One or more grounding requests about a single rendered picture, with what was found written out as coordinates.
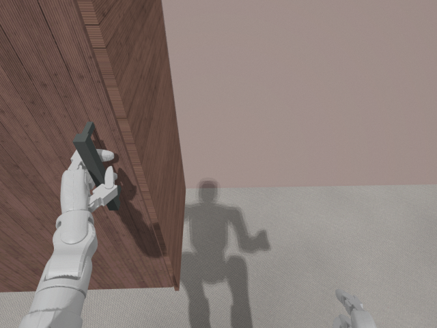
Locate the robot left hand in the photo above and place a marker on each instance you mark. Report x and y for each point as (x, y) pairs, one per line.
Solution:
(76, 183)

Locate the robot right hand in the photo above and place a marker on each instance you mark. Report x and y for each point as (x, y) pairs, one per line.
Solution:
(359, 317)

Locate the wardrobe door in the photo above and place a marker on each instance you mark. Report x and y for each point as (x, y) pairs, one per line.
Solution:
(50, 87)

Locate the handle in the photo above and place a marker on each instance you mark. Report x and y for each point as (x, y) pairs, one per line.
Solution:
(92, 161)

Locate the left robot forearm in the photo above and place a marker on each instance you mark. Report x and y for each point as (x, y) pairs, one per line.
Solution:
(63, 286)

